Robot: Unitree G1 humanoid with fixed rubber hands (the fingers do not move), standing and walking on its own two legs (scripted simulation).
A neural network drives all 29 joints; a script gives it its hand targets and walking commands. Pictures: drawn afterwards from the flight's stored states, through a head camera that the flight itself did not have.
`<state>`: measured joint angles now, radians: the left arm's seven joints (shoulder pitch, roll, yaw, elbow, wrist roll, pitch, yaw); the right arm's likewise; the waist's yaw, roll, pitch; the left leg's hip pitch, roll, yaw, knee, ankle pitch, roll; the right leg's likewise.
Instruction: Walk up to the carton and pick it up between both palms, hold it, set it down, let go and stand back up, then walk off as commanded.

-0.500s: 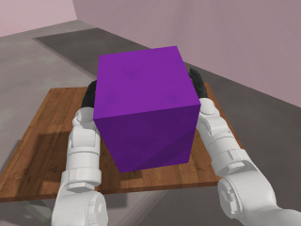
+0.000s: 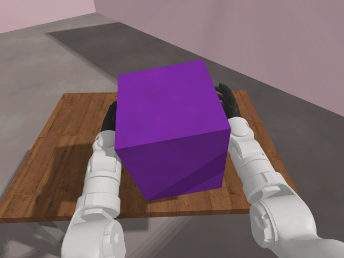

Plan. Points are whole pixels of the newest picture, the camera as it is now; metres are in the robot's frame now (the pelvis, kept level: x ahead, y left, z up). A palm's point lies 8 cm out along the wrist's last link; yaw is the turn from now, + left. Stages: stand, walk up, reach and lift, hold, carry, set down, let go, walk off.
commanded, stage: set down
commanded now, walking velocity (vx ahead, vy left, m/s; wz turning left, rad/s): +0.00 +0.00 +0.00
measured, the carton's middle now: (173, 134) +0.38 +0.01 +0.11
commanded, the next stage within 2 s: none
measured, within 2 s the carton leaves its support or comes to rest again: neither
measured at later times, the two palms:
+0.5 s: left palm (112, 139) +0.38 +0.17 +0.09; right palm (226, 120) +0.41 -0.12 +0.13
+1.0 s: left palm (114, 141) +0.40 +0.17 +0.07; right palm (222, 122) +0.43 -0.12 +0.10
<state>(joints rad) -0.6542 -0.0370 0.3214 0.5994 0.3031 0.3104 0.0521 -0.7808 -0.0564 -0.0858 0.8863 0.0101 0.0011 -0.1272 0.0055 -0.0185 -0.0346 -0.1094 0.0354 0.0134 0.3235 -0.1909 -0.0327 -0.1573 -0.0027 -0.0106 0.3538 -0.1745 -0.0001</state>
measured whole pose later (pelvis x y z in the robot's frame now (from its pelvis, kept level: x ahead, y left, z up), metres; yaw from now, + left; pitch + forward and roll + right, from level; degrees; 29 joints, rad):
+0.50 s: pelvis +0.01 +0.00 +0.00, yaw +0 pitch +0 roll +0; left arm -0.65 -0.04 0.36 0.76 0.30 0.17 0.07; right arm -0.78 -0.04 -0.18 0.98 -0.09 -0.07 -0.07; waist 0.03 -0.02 -0.03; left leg -0.11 0.04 0.01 0.31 -0.19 -0.03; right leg -0.16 0.00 -0.01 0.35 -0.19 0.00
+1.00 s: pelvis +0.02 +0.00 +0.00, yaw +0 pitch +2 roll +0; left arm -0.65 -0.06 0.40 0.81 0.30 0.10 0.08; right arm -0.78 -0.02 -0.27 1.01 -0.20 -0.11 -0.04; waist 0.04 -0.02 -0.02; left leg -0.12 0.04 0.02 0.30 -0.21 -0.03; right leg -0.18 0.00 -0.01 0.35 -0.20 0.00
